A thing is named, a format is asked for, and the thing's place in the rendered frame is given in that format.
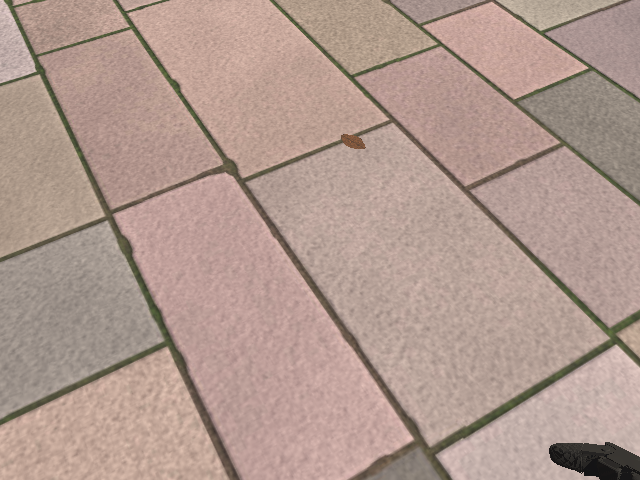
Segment right robot hand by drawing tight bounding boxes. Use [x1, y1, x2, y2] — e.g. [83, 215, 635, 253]
[549, 442, 640, 480]

